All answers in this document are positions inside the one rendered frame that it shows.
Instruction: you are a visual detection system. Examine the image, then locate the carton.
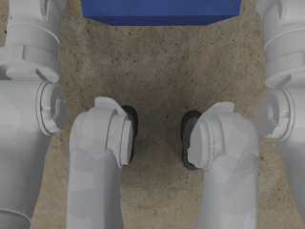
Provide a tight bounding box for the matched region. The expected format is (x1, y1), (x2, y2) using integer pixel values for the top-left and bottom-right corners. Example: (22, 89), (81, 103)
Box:
(81, 0), (241, 26)

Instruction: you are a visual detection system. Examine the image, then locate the robot right shin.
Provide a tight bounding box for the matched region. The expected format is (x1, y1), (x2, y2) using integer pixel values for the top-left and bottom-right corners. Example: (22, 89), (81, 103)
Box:
(187, 102), (260, 169)

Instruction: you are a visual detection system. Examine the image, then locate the robot right thigh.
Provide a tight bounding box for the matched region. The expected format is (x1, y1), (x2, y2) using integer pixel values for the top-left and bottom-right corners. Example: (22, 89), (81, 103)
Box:
(193, 112), (259, 229)

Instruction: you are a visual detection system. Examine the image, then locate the right robot upper arm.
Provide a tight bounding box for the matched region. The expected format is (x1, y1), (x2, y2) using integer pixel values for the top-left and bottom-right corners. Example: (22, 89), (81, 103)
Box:
(256, 86), (305, 226)

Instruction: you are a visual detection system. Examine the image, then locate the left robot upper arm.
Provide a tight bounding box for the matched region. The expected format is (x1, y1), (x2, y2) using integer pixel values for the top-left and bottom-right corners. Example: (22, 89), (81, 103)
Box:
(0, 80), (69, 229)

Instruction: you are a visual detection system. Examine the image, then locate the robot left forearm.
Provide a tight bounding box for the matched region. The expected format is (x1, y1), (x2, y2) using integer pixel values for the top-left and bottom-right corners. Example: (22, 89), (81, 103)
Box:
(0, 0), (67, 83)

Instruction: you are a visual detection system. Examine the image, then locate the robot right forearm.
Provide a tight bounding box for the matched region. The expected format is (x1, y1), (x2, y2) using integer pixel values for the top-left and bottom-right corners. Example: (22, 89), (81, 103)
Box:
(254, 0), (305, 89)

